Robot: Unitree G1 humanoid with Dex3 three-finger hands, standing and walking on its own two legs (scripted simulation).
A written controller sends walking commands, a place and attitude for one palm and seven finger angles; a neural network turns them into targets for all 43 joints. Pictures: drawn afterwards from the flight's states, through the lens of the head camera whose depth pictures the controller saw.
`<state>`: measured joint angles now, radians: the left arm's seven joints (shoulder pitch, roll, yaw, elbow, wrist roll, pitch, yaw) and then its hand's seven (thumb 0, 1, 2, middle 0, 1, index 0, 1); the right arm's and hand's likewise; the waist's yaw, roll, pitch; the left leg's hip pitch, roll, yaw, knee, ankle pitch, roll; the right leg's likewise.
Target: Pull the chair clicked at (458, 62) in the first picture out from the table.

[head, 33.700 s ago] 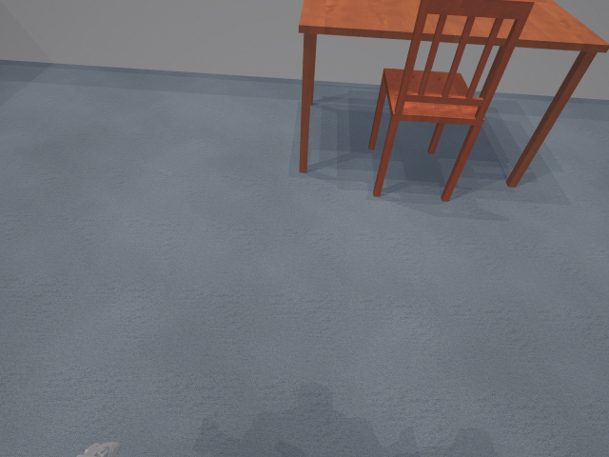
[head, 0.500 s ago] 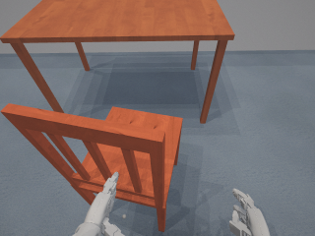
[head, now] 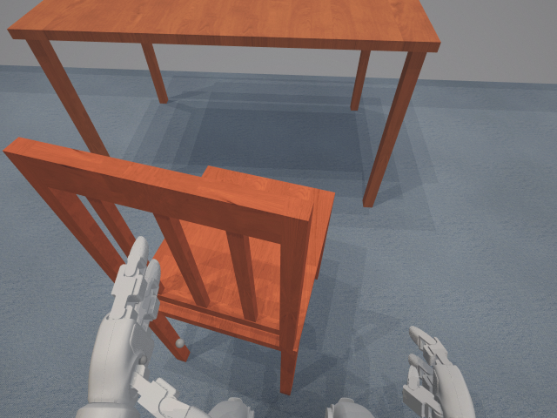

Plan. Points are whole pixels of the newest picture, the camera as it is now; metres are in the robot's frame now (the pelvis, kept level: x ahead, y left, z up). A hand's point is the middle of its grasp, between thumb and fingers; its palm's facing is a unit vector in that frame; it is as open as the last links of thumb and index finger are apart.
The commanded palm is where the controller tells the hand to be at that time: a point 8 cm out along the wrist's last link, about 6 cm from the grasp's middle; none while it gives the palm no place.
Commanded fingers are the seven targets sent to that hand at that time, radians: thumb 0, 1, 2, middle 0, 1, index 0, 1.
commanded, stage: draw the hand back to the body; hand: left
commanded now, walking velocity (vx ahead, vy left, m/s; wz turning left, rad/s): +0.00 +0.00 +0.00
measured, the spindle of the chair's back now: (187, 265) +0.34 +0.17 +0.01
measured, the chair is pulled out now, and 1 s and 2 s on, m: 0.57 0.57 0.57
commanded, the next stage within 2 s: step back with the hand held close in 1.32 s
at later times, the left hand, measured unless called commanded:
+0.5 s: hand (93, 327) +0.19 +0.20 +0.14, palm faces +0.24 -0.90 -0.36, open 15.5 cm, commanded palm +0.16 +0.25 +0.18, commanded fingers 0.00 0.14 0.53 -0.09 -0.14 -0.09 -0.14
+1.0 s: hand out of the picture +0.23 +0.28 +0.25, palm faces +0.48 -0.76 -0.44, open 8.7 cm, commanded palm +0.19 +0.31 +0.26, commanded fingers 0.00 0.90 0.90 -0.20 -0.30 -0.20 -0.30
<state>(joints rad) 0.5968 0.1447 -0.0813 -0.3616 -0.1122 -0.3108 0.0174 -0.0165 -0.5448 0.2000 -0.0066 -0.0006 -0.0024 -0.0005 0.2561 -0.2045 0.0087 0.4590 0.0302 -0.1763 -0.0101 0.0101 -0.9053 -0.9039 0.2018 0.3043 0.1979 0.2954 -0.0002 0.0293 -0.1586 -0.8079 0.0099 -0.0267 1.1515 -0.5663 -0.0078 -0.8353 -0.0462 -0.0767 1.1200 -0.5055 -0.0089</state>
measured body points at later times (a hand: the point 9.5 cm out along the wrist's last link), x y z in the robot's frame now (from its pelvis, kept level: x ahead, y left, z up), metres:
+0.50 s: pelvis +0.02 +0.00 +0.05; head +0.02 -0.02 +0.50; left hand +0.18 +0.25 +0.16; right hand +0.20 -0.23 -0.03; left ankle +0.00 +0.12 -0.65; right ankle +0.03 -0.12 -0.65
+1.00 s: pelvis +0.04 +0.01 +0.08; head +0.03 -0.02 +0.53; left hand +0.20 +0.31 +0.28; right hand +0.22 -0.21 -0.01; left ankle +0.00 +0.12 -0.65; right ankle +0.03 -0.12 -0.65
